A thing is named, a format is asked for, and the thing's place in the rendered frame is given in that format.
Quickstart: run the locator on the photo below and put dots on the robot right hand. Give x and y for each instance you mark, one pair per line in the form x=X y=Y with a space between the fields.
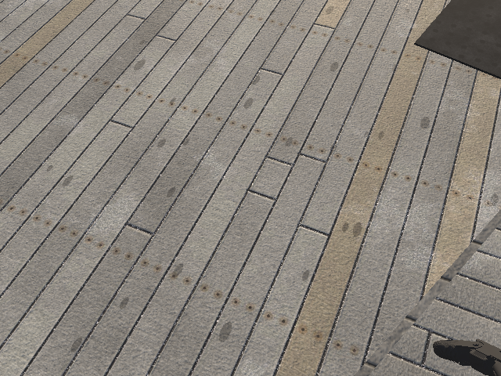
x=480 y=355

